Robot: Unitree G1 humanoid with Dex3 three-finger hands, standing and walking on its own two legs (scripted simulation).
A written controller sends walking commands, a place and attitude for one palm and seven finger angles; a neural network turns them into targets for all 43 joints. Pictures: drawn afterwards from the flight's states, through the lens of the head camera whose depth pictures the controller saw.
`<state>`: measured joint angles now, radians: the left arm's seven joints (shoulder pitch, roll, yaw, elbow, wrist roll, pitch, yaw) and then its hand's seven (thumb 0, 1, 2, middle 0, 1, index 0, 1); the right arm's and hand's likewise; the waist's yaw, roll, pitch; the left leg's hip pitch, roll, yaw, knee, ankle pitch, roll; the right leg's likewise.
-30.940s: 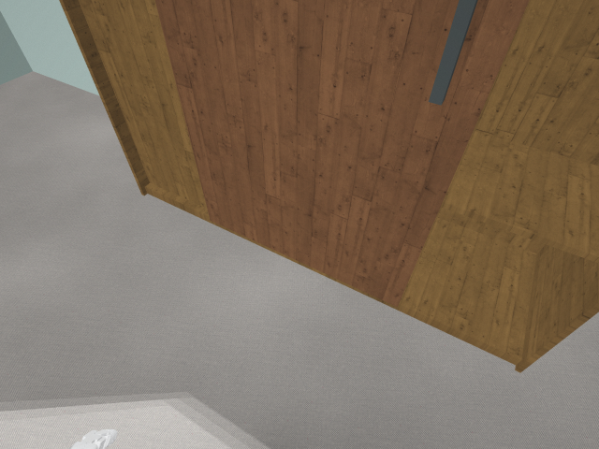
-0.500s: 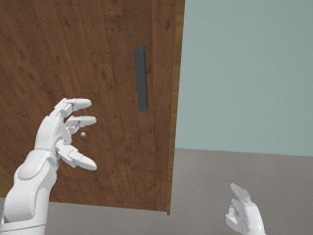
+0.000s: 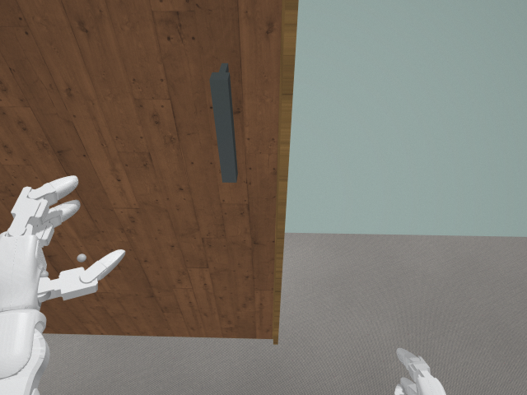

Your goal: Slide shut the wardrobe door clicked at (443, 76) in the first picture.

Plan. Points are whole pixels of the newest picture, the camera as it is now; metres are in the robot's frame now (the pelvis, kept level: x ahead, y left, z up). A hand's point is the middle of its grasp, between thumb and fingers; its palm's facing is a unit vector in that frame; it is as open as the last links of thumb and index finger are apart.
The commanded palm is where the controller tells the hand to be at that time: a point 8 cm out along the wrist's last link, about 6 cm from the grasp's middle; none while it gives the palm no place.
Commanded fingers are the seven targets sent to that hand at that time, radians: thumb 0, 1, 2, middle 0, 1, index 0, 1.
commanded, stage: draw the hand back to the body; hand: left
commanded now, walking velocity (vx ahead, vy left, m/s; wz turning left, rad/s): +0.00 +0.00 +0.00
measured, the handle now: (227, 125) +0.47 +0.12 +0.20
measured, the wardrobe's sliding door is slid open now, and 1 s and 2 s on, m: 0.00 0.00 0.00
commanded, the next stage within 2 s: step back with the hand held close in 0.60 s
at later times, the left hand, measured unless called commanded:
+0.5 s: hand (56, 276) +0.19 +0.27 +0.16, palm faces +0.50 -0.79 -0.35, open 7.6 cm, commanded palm +0.14 +0.30 +0.17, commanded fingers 0.00 0.90 0.90 -0.20 -0.30 -0.20 -0.30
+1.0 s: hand (58, 283) +0.18 +0.27 +0.16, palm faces +0.37 -0.78 -0.51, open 7.5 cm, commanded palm +0.12 +0.31 +0.17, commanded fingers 0.00 0.90 0.90 -0.20 -0.30 -0.20 -0.30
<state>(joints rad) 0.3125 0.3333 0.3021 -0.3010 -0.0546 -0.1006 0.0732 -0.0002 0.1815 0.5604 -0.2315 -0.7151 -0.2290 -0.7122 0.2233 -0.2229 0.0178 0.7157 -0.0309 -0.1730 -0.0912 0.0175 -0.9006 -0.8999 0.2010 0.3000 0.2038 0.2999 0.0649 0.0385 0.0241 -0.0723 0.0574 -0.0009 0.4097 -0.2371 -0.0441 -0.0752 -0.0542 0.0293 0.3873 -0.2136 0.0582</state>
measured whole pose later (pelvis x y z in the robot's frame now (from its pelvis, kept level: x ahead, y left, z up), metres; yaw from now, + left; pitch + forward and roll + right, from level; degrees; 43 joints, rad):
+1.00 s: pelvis -0.02 +0.01 +0.00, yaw +0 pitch +0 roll +0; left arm 0.50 0.40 0.39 -0.43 -0.03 -0.18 0.09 0.02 0.89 0.90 -0.21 -0.30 -0.21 -0.30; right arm 0.16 -0.24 -0.01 0.59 -0.02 -0.07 -0.09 0.01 -0.90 -0.90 0.20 0.30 0.20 0.30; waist 0.02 0.03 0.03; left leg -0.24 0.04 0.00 0.45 -0.21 -0.03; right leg -0.23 -0.07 0.04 0.42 -0.18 0.07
